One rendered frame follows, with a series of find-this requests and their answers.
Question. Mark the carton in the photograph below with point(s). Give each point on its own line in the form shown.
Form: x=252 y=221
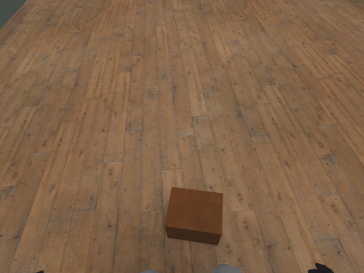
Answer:
x=194 y=215

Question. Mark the robot right shin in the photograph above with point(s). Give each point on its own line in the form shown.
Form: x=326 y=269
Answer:
x=222 y=264

